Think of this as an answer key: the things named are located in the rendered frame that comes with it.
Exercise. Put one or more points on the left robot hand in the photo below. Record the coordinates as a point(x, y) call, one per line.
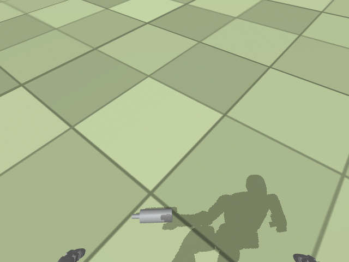
point(73, 255)

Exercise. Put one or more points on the bottle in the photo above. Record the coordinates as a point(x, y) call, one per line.
point(154, 215)

